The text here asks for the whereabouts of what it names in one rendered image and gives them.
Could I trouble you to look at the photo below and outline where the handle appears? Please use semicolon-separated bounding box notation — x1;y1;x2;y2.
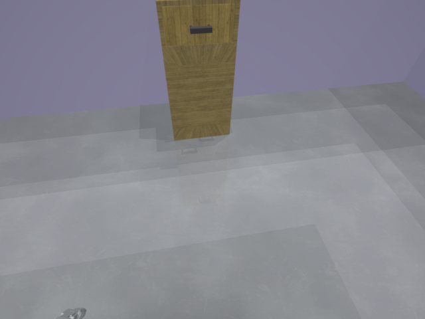
190;25;213;34

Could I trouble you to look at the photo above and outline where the drawer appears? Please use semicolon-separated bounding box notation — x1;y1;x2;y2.
162;3;235;46

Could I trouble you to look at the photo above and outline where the cabinet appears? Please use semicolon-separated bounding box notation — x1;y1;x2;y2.
155;0;240;140

